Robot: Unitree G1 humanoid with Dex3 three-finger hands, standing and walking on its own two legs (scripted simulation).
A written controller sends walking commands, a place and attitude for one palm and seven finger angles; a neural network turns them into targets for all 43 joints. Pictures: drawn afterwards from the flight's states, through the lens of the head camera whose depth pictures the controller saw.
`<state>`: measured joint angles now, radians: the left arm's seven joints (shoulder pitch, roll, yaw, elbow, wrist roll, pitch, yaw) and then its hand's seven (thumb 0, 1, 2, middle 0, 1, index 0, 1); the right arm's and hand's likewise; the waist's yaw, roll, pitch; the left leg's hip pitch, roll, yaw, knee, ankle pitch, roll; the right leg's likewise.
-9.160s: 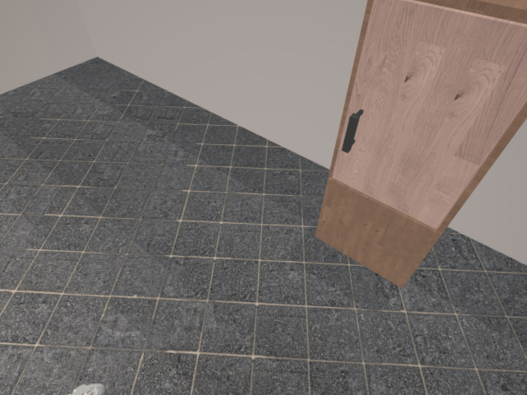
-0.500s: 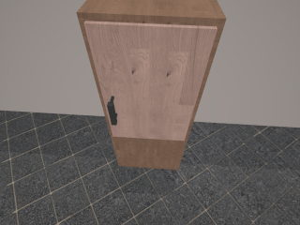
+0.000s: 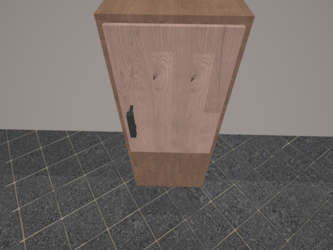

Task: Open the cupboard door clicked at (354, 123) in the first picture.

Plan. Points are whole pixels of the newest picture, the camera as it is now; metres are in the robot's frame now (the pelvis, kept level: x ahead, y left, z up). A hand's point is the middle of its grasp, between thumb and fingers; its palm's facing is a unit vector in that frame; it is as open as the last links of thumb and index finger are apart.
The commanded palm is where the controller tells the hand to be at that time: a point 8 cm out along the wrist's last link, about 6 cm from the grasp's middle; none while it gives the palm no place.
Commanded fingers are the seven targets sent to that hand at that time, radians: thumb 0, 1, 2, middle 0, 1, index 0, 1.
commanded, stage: look again from close up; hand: left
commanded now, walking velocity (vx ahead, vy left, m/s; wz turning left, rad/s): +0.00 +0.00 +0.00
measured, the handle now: (132, 121) +0.58 +0.17 -0.10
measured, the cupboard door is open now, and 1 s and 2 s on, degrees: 0 0 0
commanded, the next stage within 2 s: shuffle to correct the standing spot in 0.18 s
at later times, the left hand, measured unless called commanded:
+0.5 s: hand out of the picture +0.00 +0.17 -0.18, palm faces +0.00 -0.98 -0.20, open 7.3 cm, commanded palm none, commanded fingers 0.00 0.90 0.90 -0.20 -0.30 -0.20 -0.30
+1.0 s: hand out of the picture +0.08 +0.17 -0.17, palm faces +0.02 -0.96 -0.28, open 7.3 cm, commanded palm none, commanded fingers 0.00 0.90 0.90 -0.20 -0.30 -0.20 -0.30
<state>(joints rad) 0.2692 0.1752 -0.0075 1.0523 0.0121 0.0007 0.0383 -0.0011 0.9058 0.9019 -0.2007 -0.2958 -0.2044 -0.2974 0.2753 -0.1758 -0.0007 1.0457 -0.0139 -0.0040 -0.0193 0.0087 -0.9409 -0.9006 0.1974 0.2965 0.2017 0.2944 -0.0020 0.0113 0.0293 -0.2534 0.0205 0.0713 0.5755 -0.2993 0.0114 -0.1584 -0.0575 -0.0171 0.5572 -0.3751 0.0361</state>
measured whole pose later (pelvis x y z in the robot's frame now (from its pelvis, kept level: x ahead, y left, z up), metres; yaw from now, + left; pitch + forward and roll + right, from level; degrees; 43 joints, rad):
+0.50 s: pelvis +0.02 -0.02 +0.00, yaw +0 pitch +1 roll +1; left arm 0.32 0.18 0.00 1.09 0.02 0.01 0.01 0.00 0.91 0.90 -0.20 -0.30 -0.20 -0.30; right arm 0.28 -0.16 -0.01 1.07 -0.02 0.00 -0.01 0.00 -0.91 -0.90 0.20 0.30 0.20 0.29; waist 0.01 -0.02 0.02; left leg -0.27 0.04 0.07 0.58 -0.32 -0.01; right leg -0.19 -0.04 -0.02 0.58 -0.41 0.01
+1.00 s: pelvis +0.04 -0.03 +0.00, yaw -1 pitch +2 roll +2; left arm 0.25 0.19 0.03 0.96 0.03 -0.01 0.05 0.00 0.91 0.90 -0.20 -0.30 -0.20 -0.30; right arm 0.15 -0.18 -0.05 0.99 -0.01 0.02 -0.03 0.00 -0.91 -0.90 0.20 0.30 0.20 0.29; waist 0.03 -0.01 0.07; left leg -0.40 0.01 0.05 0.85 -0.49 0.00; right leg -0.19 -0.05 -0.05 0.60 -0.44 0.00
